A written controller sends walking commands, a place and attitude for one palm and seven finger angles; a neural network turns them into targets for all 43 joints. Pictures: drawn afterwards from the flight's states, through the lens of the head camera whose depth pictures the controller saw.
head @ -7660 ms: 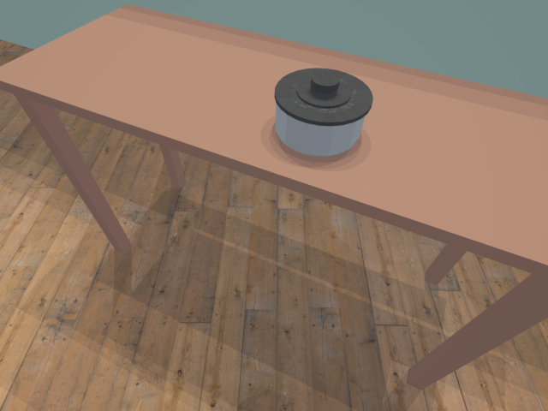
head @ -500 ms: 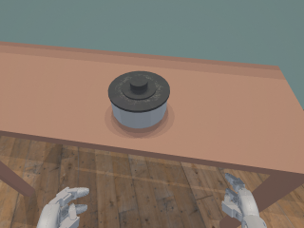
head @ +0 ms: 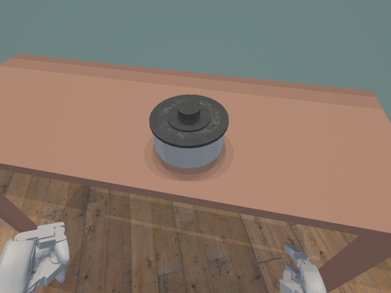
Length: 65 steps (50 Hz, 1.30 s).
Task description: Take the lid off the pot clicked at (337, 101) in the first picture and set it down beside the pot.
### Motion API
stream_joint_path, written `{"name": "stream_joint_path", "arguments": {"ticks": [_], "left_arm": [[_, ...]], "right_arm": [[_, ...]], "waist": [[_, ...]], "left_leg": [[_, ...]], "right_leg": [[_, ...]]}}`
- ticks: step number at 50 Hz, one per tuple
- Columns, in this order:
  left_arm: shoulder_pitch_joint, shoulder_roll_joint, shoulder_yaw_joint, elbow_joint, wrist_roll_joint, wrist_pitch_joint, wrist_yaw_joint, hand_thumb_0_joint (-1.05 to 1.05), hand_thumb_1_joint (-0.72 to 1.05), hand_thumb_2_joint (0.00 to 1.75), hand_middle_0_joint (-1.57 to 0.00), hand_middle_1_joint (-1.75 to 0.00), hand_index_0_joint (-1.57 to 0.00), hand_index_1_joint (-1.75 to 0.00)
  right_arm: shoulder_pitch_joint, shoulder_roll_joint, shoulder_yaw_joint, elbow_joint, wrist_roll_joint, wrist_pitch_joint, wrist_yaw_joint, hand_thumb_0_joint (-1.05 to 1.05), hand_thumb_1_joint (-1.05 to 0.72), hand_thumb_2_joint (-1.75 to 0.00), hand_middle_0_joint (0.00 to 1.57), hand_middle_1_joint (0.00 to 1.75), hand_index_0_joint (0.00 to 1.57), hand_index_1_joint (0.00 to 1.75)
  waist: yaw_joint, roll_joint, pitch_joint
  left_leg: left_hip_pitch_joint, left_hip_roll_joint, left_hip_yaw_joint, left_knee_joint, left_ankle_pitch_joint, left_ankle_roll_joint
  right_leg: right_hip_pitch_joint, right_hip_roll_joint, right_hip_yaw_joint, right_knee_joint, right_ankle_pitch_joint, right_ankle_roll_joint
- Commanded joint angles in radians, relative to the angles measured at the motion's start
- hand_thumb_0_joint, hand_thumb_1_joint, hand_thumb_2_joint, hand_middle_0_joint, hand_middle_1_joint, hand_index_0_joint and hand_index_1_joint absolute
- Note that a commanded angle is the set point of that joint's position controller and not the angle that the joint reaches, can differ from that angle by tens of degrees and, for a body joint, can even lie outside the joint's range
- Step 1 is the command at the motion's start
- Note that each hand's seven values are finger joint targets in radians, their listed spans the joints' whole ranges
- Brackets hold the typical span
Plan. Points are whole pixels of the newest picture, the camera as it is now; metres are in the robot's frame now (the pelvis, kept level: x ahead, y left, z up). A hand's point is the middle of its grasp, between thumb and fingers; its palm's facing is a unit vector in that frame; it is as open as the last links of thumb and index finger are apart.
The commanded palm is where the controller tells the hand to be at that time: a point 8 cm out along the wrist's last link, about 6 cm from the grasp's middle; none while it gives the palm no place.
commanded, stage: raise the hand higher, near the body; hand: left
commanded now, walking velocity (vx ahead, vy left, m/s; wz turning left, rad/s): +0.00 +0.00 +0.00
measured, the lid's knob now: (188, 109) +0.47 +0.08 +0.14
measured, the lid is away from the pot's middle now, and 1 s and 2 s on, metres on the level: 0.00 0.00 0.00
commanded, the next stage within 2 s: reach forward and open the fingers in 0.64 s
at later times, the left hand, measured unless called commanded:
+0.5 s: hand (53, 227) +0.17 +0.23 +0.15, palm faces +0.32 -0.84 -0.43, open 3.1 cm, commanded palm +0.11 +0.27 +0.18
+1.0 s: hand (35, 213) +0.18 +0.26 +0.16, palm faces +0.12 -0.07 -0.99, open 2.9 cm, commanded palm +0.15 +0.26 +0.22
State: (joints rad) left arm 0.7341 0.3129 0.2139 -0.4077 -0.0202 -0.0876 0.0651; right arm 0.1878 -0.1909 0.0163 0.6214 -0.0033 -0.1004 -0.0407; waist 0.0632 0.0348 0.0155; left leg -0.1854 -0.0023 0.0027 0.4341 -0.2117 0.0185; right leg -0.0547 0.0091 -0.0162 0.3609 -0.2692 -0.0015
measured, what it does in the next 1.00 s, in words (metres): stands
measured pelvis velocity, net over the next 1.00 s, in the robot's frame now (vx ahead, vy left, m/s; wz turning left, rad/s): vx -0.02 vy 0.00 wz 0.01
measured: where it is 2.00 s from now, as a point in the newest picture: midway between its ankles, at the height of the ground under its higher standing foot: outside the picture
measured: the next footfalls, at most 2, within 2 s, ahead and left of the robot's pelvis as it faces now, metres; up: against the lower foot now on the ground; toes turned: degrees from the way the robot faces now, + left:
none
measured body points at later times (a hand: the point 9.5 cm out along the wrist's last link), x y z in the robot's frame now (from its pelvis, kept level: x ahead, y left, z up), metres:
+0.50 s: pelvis +0.00 +0.01 +0.00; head -0.01 +0.00 +0.45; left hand +0.14 +0.28 +0.17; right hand +0.22 -0.20 -0.06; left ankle +0.02 +0.11 -0.74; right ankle -0.04 -0.12 -0.74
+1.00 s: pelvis -0.02 +0.00 -0.01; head -0.02 -0.03 +0.44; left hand +0.16 +0.26 +0.22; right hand +0.20 -0.21 -0.10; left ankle +0.02 +0.11 -0.74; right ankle -0.04 -0.12 -0.74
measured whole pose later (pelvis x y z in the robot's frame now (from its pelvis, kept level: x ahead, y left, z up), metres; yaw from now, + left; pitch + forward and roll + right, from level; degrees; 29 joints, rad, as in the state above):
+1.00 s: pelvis -0.02 +0.00 -0.01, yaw +0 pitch +1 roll -1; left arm 0.47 0.74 0.26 -0.61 0.61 0.06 -0.04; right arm 0.15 -0.29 0.02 0.49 0.02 0.14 0.02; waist 0.09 0.11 -0.03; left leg -0.35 0.00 0.00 0.59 -0.25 0.03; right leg -0.23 0.01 -0.02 0.55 -0.33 0.00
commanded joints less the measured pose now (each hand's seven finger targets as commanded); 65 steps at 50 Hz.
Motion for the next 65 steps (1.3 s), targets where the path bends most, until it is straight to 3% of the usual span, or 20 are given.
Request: {"name": "stream_joint_path", "arguments": {"ticks": [1,5,7,10,12,13,21,23,37,38,39,41,45,47,53,57,58,60,62,65], "left_arm": [[-0.006,0.169,0.13,-0.275,0.003,-0.078,0.026,0.0,0.9,0.9,-1.3,-1.5,-1.3,-1.5],[0.029,0.108,0.083,-0.27,-0.003,-0.082,0.021,0.0,0.9,0.9,-1.3,-1.5,-1.3,-1.5],[0.015,0.164,0.149,-0.246,0.001,-0.082,0.026,0.0,0.9,0.9,-1.3,-1.5,-1.3,-1.5],[-0.049,0.139,0.104,-0.342,-0.004,-0.1,0.028,0.0,0.9,0.9,-1.3,-1.5,-1.3,-1.5],[-0.024,0.182,0.164,-0.317,0.002,-0.102,0.034,0.0,0.9,0.9,-1.3,-1.5,-1.3,-1.5],[-0.013,0.124,0.116,-0.317,-0.006,-0.103,0.027,0.0,0.9,0.9,-1.3,-1.5,-1.3,-1.5],[-0.111,0.178,0.164,-0.368,-0.008,-0.12,0.027,0.0,0.9,0.9,-1.3,-1.5,-1.3,-1.5],[-0.105,0.142,0.146,-0.367,-0.016,-0.119,0.021,0.0,0.9,0.9,-1.3,-1.5,-1.3,-1.5],[-0.244,0.224,0.254,-0.371,-0.033,-0.151,0.028,0.0,0.9,0.9,-1.3,-1.5,-1.3,-1.5],[-0.257,0.469,0.203,-0.423,0.345,-0.066,0.054,0.0,0.87,0.92,-1.29,-1.46,-1.29,-1.46],[-0.254,0.325,0.147,-0.475,0.335,-0.018,0.055,0.0,0.84,0.94,-1.28,-1.43,-1.28,-1.43],[-0.215,0.436,0.196,-0.427,0.475,0.054,0.061,0.0,0.77,0.98,-1.27,-1.36,-1.27,-1.36],[-0.308,0.586,0.22,-0.376,0.634,0.137,-0.008,0.0,0.65,1.07,-1.24,-1.22,-1.24,-1.22],[-0.36,0.631,0.209,-0.363,0.662,0.159,-0.07,0.0,0.58,1.11,-1.22,-1.15,-1.22,-1.15],[-0.561,0.695,0.156,-0.214,0.653,0.15,-0.273,0.0,0.36,1.24,-1.16,-0.93,-1.16,-0.93],[-0.684,0.788,0.18,-0.175,0.654,0.137,-0.392,0.0,0.22,1.32,-1.11,-0.79,-1.11,-0.79],[-0.74,0.745,0.136,-0.144,0.641,0.123,-0.414,0.0,0.19,1.34,-1.1,-0.76,-1.1,-0.76],[-0.807,0.757,0.128,-0.086,0.636,0.107,-0.462,0.0,0.12,1.38,-1.07,-0.68,-1.07,-0.68],[-0.835,0.803,0.174,-0.118,0.65,0.084,-0.488,0.0,0.05,1.42,-1.04,-0.61,-1.04,-0.61],[-0.871,0.749,0.138,-0.045,0.62,0.047,-0.512,0.0,-0.04,1.49,-1.0,-0.51,-1.0,-0.51]], "right_arm": [[-0.169,-0.131,-0.051,-0.187,0.001,-0.085,-0.017,0.0,-0.9,-0.9,0.2,0.3,0.2,0.3],[-0.159,-0.118,-0.053,-0.182,0.009,-0.092,-0.014,0.0,-0.9,-0.9,0.2,0.3,0.2,0.3],[-0.171,-0.129,-0.057,-0.174,0.003,-0.09,-0.011,0.0,-0.9,-0.9,0.2,0.3,0.2,0.3],[-0.157,-0.121,-0.048,-0.188,0.009,-0.102,-0.016,0.0,-0.9,-0.9,0.2,0.3,0.2,0.3],[-0.162,-0.131,-0.052,-0.178,0.0,-0.106,-0.01,0.0,-0.9,-0.9,0.2,0.3,0.2,0.3],[-0.157,-0.111,-0.049,-0.181,0.009,-0.103,-0.01,0.0,-0.9,-0.9,0.2,0.3,0.2,0.3],[-0.156,-0.129,-0.043,-0.179,0.001,-0.101,-0.001,0.0,-0.9,-0.9,0.2,0.3,0.2,0.3],[-0.159,-0.112,-0.042,-0.182,0.009,-0.097,0.003,0.0,-0.9,-0.9,0.2,0.3,0.2,0.3],[-0.177,-0.128,-0.042,-0.164,0.006,-0.098,0.004,0.0,-0.9,-0.9,0.2,0.3,0.2,0.3],[-0.116,-0.206,-0.024,-0.204,-0.028,-0.02,0.015,0.0,-0.9,-0.9,0.2,0.3,0.2,0.3],[-0.15,-0.154,-0.029,-0.259,-0.016,0.019,0.032,0.0,-0.9,-0.9,0.2,0.3,0.2,0.3],[-0.138,-0.177,-0.04,-0.275,-0.014,0.088,0.049,0.0,-0.9,-0.9,0.2,0.3,0.2,0.3],[-0.175,-0.198,-0.035,-0.316,0.008,0.185,0.053,0.0,-0.9,-0.9,0.2,0.3,0.2,0.3],[-0.211,-0.2,-0.029,-0.334,0.027,0.201,0.057,0.0,-0.9,-0.9,0.2,0.3,0.2,0.3],[-0.185,-0.206,-0.03,-0.299,0.057,0.193,0.043,0.0,-0.9,-0.9,0.2,0.3,0.2,0.3],[-0.22,-0.207,-0.017,-0.309,0.044,0.166,0.021,0.0,-0.9,-0.9,0.2,0.3,0.2,0.3],[-0.192,-0.2,-0.023,-0.286,0.056,0.159,0.021,0.0,-0.9,-0.9,0.2,0.3,0.2,0.3],[-0.202,-0.204,-0.026,-0.273,0.053,0.151,0.015,0.0,-0.9,-0.9,0.2,0.3,0.2,0.3],[-0.223,-0.203,-0.016,-0.298,0.037,0.135,0.014,0.0,-0.9,-0.9,0.2,0.3,0.2,0.3],[-0.207,-0.197,-0.025,-0.272,0.047,0.127,0.021,0.0,-0.9,-0.9,0.2,0.3,0.2,0.3]], "waist": [[0.018,0.012,-0.081],[0.009,0.0,-0.048],[0.016,-0.008,-0.057],[0.006,0.057,-0.052],[0.017,0.03,-0.08],[0.011,-0.008,-0.06],[0.015,0.055,-0.086],[0.009,0.021,-0.064],[0.016,0.015,-0.081],[0.033,0.094,-0.123],[0.038,0.144,-0.104],[0.052,0.145,-0.113],[0.037,0.041,-0.156],[0.031,0.077,-0.185],[0.006,-0.021,-0.174],[0.02,0.013,-0.175],[0.003,0.003,-0.151],[0.005,0.007,-0.124],[0.028,0.033,-0.182],[0.024,0.008,-0.144]], "left_leg": [[0.148,0.012,0.011,-0.029,0.218,0.021],[0.142,0.024,0.008,-0.029,0.212,0.02],[0.144,0.017,0.011,-0.029,0.193,0.019],[0.151,0.025,0.008,-0.029,0.184,0.017],[0.154,0.019,0.008,-0.023,0.203,0.015],[0.14,0.028,0.003,-0.026,0.212,0.016],[0.16,0.029,0.009,-0.02,0.235,0.011],[0.144,0.034,0.007,-0.016,0.241,0.011],[0.157,0.027,0.01,-0.03,0.172,0.013],[0.023,0.017,0.018,0.009,0.252,0.01],[-0.013,0.017,0.034,0.018,0.283,0.005],[-0.033,0.025,0.029,0.038,0.225,0.001],[-0.053,0.012,0.012,0.083,0.169,0.017],[-0.047,0.0,-0.002,0.099,0.17,0.025],[-0.009,-0.022,-0.019,0.072,0.18,0.039],[0.039,-0.051,-0.021,0.036,0.186,0.048],[0.04,-0.039,-0.021,0.025,0.173,0.043],[0.056,-0.044,-0.017,-0.001,0.15,0.042],[0.104,-0.064,-0.018,-0.011,0.186,0.051],[0.109,-0.05,-0.008,-0.033,0.153,0.043]], "right_leg": [[-0.139,0.001,-0.036,-0.076,0.195,-0.002],[-0.145,0.0,-0.044,-0.061,0.187,-0.004],[-0.155,0.007,-0.042,-0.077,0.171,-0.004],[-0.151,-0.001,-0.035,-0.067,0.16,-0.006],[-0.145,0.007,-0.037,-0.07,0.181,-0.008],[-0.133,0.003,-0.042,-0.051,0.191,-0.009],[-0.134,0.003,-0.033,-0.057,0.213,-0.01],[-0.13,0.0,-0.033,-0.046,0.229,-0.011],[-0.135,0.001,-0.023,-0.078,0.17,-0.011],[-0.147,0.001,-0.022,0.051,0.211,-0.001],[-0.172,0.001,-0.053,0.077,0.202,-0.012],[-0.2,0.012,-0.049,0.093,0.12,-0.02],[-0.229,0.015,-0.024,0.097,0.085,-0.013],[-0.226,0.014,-0.011,0.091,0.109,-0.011],[-0.207,0.0,-0.017,0.052,0.177,0.014],[-0.192,0.012,-0.01,-0.007,0.189,0.015],[-0.181,0.006,-0.021,0.003,0.174,0.02],[-0.183,0.013,-0.023,-0.021,0.147,0.021],[-0.173,0.025,-0.021,-0.055,0.155,0.006],[-0.167,0.02,-0.032,-0.054,0.123,0.012]]}}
